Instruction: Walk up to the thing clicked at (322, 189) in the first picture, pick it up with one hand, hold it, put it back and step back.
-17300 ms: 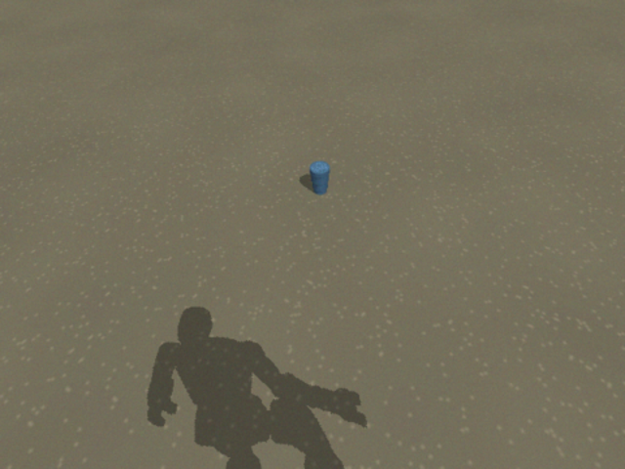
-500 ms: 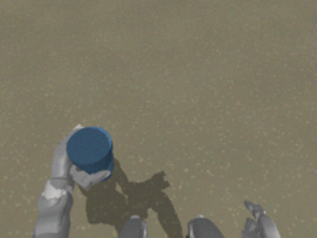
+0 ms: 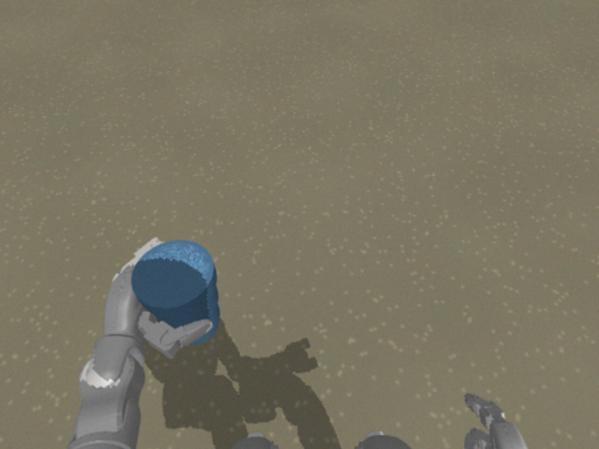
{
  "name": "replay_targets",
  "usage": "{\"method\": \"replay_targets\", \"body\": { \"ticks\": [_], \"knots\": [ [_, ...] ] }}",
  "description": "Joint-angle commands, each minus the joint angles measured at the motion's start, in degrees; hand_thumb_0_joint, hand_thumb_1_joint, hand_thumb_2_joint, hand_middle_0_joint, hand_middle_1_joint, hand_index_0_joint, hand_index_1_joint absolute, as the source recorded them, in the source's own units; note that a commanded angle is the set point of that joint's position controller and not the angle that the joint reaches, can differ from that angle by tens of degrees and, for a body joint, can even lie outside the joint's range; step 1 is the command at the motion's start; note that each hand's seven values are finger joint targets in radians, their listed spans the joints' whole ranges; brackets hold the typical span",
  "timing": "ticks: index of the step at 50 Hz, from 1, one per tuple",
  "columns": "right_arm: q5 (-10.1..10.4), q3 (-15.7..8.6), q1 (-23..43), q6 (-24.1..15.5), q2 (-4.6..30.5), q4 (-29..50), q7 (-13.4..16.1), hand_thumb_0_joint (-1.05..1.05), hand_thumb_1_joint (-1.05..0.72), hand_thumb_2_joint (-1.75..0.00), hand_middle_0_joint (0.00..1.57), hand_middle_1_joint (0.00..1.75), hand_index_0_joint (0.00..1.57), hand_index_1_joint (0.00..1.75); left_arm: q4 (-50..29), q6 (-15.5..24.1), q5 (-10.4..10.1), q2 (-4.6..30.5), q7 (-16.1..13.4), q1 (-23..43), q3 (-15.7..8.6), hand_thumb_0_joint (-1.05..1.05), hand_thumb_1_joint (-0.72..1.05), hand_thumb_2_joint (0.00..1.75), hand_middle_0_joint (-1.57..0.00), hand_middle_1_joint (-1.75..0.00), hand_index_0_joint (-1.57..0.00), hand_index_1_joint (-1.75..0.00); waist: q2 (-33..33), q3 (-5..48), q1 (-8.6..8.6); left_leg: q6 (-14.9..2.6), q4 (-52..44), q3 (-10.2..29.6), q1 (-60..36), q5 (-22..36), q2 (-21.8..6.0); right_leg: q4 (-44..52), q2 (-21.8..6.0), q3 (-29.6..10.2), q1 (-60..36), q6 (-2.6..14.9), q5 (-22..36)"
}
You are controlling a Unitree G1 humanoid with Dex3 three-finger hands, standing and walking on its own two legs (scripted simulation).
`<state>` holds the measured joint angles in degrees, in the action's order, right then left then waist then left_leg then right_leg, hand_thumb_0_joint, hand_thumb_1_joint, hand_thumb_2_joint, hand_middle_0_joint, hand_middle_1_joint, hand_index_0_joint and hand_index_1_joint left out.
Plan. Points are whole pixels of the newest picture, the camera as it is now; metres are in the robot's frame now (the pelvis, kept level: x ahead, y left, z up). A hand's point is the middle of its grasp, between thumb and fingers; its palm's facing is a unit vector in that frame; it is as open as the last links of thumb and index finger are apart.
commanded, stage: hold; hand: left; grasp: from the side
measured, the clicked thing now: (186, 300) +0.32 +0.17 +0.02
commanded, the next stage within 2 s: none
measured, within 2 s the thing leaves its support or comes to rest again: neither
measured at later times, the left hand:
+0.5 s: hand (177, 297) +0.31 +0.17 +0.05, palm faces -0.01 -1.00 -0.02, open 11.4 cm
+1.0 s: hand (179, 304) +0.30 +0.17 +0.05, palm faces -0.02 -1.00 -0.03, open 11.4 cm
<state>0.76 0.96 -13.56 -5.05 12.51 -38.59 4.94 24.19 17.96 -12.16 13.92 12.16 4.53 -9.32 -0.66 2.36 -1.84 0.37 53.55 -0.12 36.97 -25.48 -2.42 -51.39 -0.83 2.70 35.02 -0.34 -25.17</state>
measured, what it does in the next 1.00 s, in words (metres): stands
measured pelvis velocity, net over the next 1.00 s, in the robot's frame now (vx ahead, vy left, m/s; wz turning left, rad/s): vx -0.01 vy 0.00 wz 0.00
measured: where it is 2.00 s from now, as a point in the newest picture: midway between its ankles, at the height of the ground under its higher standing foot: outside the picture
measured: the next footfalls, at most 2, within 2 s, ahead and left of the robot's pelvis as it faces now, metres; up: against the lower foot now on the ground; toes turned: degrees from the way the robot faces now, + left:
none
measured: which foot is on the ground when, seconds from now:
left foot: down 0.00-1.00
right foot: down 0.00-1.00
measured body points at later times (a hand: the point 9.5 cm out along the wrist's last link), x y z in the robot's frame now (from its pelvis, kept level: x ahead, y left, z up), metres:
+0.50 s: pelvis -0.01 +0.00 +0.01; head +0.04 +0.01 +0.46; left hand +0.30 +0.23 +0.05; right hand +0.12 -0.24 -0.09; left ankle +0.01 +0.12 -0.69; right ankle +0.01 -0.13 -0.69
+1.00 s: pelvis -0.01 +0.00 +0.02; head +0.03 +0.01 +0.46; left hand +0.29 +0.22 +0.05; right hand +0.12 -0.24 -0.09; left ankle +0.01 +0.12 -0.69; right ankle +0.01 -0.13 -0.69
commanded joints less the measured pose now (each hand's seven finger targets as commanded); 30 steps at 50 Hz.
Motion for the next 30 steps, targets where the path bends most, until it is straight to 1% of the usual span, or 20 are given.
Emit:
{"method": "replay_targets", "body": {
  "ticks": [1,2,4,6,10,12,13,15,17,18,21,22,23,24,25,26,27,28,29,30],
  "knots": [
    [0.2,-2.7,0.2,-2.3,7.9,6.7,0.4,0.0,-0.89,-0.9,0.2,0.3,0.2,0.3,-19.1,7.8,-2.8,9.1,0.8,20.6,-4.5,0.0,0.05,1.32,-1.23,-1.46,-1.25,-1.46,-4.0,20.0,0.29,-0.38,-7.8,0.8,-14.1,18.9,1.7,7.0,1.3,-0.5,-8.2,1.33,19.7],
    [0.1,-2.7,0.3,-2.3,8.0,6.9,0.4,0.0,-0.89,-0.9,0.2,0.3,0.2,0.3,-18.8,7.8,-2.8,9.0,0.5,20.6,-4.6,0.0,0.05,1.32,-1.23,-1.46,-1.25,-1.46,-3.7,19.7,-0.05,-0.37,-8.1,0.9,-14.2,18.4,1.6,7.2,1.4,-0.6,-8.4,1.3,19.4],
    [0.0,-2.7,-0.2,-2.0,7.8,6.8,0.4,0.0,-0.89,-0.9,0.2,0.3,0.2,0.3,-19.3,7.9,-2.9,9.6,0.2,20.3,-5.7,0.0,0.07,1.32,-1.23,-1.46,-1.25,-1.46,-3.1,22.1,0.54,-0.48,-7.9,0.6,-14.4,19.9,1.9,7.6,1.2,-0.8,-11.0,1.22,21.5],
    [0.0,-2.5,0.3,-1.9,7.7,6.9,0.3,0.0,-0.9,-0.9,0.2,0.3,0.2,0.3,-20.1,8.1,-3.0,9.0,0.0,20.8,-4.9,0.0,0.08,1.25,-1.24,-1.44,-1.26,-1.44,-3.8,21.0,0.68,-0.36,-8.5,0.5,-14.6,19.1,2.0,8.2,1.2,-0.9,-11.3,1.27,20.7],
    [0.1,-2.7,0.8,-1.8,7.9,6.7,0.4,0.0,-0.9,-0.9,0.2,0.3,0.2,0.3,-19.7,8.1,-2.7,8.8,-0.5,21.8,-4.8,0.0,0.1,1.25,-1.23,-1.43,-1.25,-1.43,-3.3,18.9,0.38,-0.35,-10.2,0.6,-14.8,16.6,1.8,9.2,1.4,-0.6,-10.3,1.34,18.3],
    [0.0,-2.7,-0.1,-1.9,7.8,6.4,0.3,0.0,-0.9,-0.9,0.2,0.3,0.2,0.3,-19.5,7.9,-2.6,8.4,-0.5,21.9,-4.3,0.0,0.09,1.25,-1.23,-1.43,-1.26,-1.43,-3.8,19.8,-0.11,-0.18,-10.1,0.9,-16.0,19.2,1.6,8.7,1.5,-0.4,-10.9,1.4,20.2],
    [-0.1,-2.6,0.3,-1.9,7.6,6.4,0.3,0.0,-0.9,-0.9,0.2,0.3,0.2,0.3,-19.8,7.9,-2.5,8.5,-0.4,21.7,-4.3,0.0,0.08,1.24,-1.23,-1.43,-1.25,-1.42,-4.4,19.6,0.21,-0.14,-10.2,0.8,-16.4,19.9,1.6,8.9,1.5,-0.4,-10.8,1.37,20.5],
    [0.0,-2.6,0.5,-1.7,7.7,6.6,0.3,0.0,-0.9,-0.9,0.2,0.3,0.2,0.3,-19.3,7.8,-2.2,8.2,-0.5,22.0,-3.6,0.0,0.08,1.24,-1.22,-1.42,-1.24,-1.42,-3.7,17.7,0.12,-0.22,-10.8,0.8,-16.0,18.9,1.6,9.5,1.5,-0.4,-10.7,1.4,19.8],
    [-0.2,-2.7,0.4,-1.8,7.8,6.4,0.2,0.0,-0.9,-0.9,0.2,0.3,0.2,0.3,-18.7,7.7,-1.9,8.4,-0.9,21.5,-4.3,0.0,0.09,1.24,-1.23,-1.43,-1.25,-1.42,-3.7,18.5,0.1,-0.23,-10.9,0.8,-16.4,19.0,1.7,9.7,1.5,-0.3,-11.4,1.38,19.9],
    [0.0,-2.6,0.9,-1.8,7.5,6.6,0.2,0.0,-0.9,-0.9,0.2,0.3,0.2,0.3,-19.0,7.7,-1.9,7.9,-1.0,21.8,-3.6,0.0,0.09,1.24,-1.22,-1.43,-1.25,-1.42,-3.6,17.4,0.32,-0.3,-11.4,0.5,-16.1,17.9,1.7,10.2,1.3,-0.6,-11.4,1.32,19.3],
    [-0.1,-2.5,1.1,-1.9,7.4,6.8,0.1,0.0,-0.9,-0.9,0.2,0.3,0.2,0.3,-19.4,7.8,-2.2,7.6,-1.2,21.5,-3.7,0.0,0.07,1.23,-1.22,-1.42,-1.24,-1.41,-3.2,18.1,0.42,-0.33,-11.8,0.6,-16.6,17.2,1.7,10.7,1.3,-0.5,-12.7,1.22,18.8],
    [0.0,-2.6,1.2,-1.9,7.7,6.8,0.0,0.0,-0.9,-0.9,0.2,0.3,0.2,0.3,-19.7,7.9,-2.1,7.8,-1.2,22.3,-3.6,0.0,0.07,1.22,-1.21,-1.42,-1.24,-1.41,-3.0,17.4,0.28,-0.39,-12.1,0.5,-16.5,16.5,1.8,11.1,1.3,-0.5,-12.8,1.24,18.3],
    [-0.1,-2.5,1.5,-1.9,7.5,6.8,0.0,0.0,-0.9,-0.9,0.2,0.3,0.2,0.3,-20.1,7.9,-2.0,8.6,-1.3,21.5,-4.3,0.0,0.06,1.22,-1.21,-1.41,-1.24,-1.41,-3.6,18.3,0.8,-0.39,-12.0,0.5,-16.7,17.0,1.9,11.2,1.3,-0.6,-13.1,1.19,18.7],
    [0.0,-2.6,1.4,-1.9,7.6,6.9,0.1,0.0,-0.9,-0.9,0.2,0.3,0.2,0.3,-18.1,7.6,-1.9,7.2,-1.4,20.3,-3.1,0.0,0.08,1.23,-1.22,-1.43,-1.24,-1.42,-2.5,17.7,0.24,-0.53,-12.0,0.1,-17.0,17.7,1.9,11.5,1.2,-0.7,-13.3,1.04,19.9],
    [-0.1,-2.6,1.4,-2.0,7.6,6.9,0.0,0.0,-0.9,-0.9,0.2,0.3,0.2,0.3,-20.3,7.9,-1.9,7.6,-1.3,22.3,-2.8,0.0,0.08,1.24,-1.23,-1.43,-1.25,-1.42,-2.6,17.8,-0.01,-0.49,-12.2,0.4,-17.1,17.4,1.8,11.4,1.3,-0.6,-13.1,1.11,19.3],
    [-0.1,-2.8,1.0,-2.0,7.7,6.6,-0.1,0.0,-0.9,-0.9,0.2,0.3,0.2,0.3,-19.2,7.7,-1.8,7.4,-1.5,20.8,-3.3,0.0,0.06,1.23,-1.21,-1.43,-1.24,-1.42,-3.2,18.7,0.2,-0.37,-12.3,0.5,-17.8,18.1,1.7,11.2,1.4,-0.5,-13.5,1.22,19.7],
    [0.0,-2.5,1.7,-2.0,7.4,6.8,-0.1,0.0,-0.9,-0.9,0.2,0.3,0.2,0.3,-20.3,7.8,-1.8,7.2,-1.4,22.2,-2.4,0.0,0.1,1.23,-1.22,-1.42,-1.24,-1.41,-3.3,16.8,0.2,-0.42,-12.7,0.3,-17.0,16.8,1.8,11.8,1.3,-0.6,-13.0,1.2,18.7],
    [0.0,-2.6,1.4,-1.9,7.6,6.6,0.0,0.0,-0.9,-0.9,0.2,0.3,0.2,0.3,-18.5,7.6,-1.8,7.6,-1.6,21.3,-3.6,0.0,0.08,1.23,-1.22,-1.42,-1.24,-1.42,-2.4,17.5,0.24,-0.55,-12.5,0.4,-17.3,16.7,1.8,12.0,1.3,-0.6,-13.1,1.11,18.7],
    [0.0,-2.7,1.8,-2.0,7.7,6.8,0.0,0.0,-0.9,-0.9,0.2,0.3,0.2,0.3,-18.5,7.7,-1.7,6.8,-1.5,22.2,-2.4,0.0,0.09,1.24,-1.22,-1.43,-1.25,-1.43,-1.2,15.8,-0.17,-0.7,-13.1,0.3,-16.6,15.1,1.8,12.4,1.2,-0.6,-13.1,1.05,17.4],
    [0.0,-2.5,1.9,-2.2,7.5,6.4,-0.1,0.0,-0.9,-0.9,0.2,0.3,0.2,0.3,-17.8,7.9,-1.8,7.1,-1.7,21.3,-3.3,0.0,0.09,1.24,-1.22,-1.43,-1.24,-1.42,-2.4,15.1,0.35,-0.56,-13.3,0.3,-16.5,14.7,1.8,12.2,1.3,-0.6,-12.5,1.12,16.9]
  ]
}}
